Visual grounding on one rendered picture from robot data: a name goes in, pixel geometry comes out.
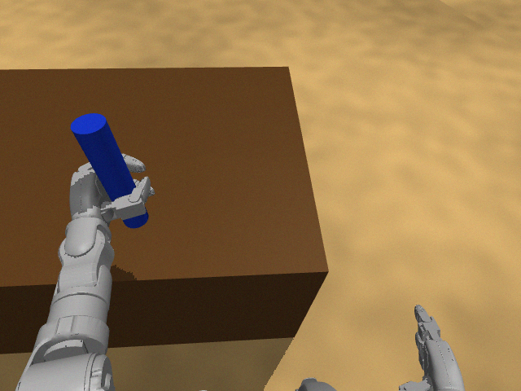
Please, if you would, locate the left robot arm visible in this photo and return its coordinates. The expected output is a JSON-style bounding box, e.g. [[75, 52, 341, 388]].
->
[[15, 217, 116, 391]]

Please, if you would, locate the can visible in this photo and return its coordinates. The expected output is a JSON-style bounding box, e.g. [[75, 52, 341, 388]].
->
[[71, 113, 149, 228]]

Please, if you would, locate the left robot hand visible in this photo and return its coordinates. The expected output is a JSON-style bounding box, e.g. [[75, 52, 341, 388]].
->
[[69, 154, 155, 227]]

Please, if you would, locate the right robot hand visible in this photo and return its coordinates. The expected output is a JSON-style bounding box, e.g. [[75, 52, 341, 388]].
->
[[399, 305, 465, 391]]

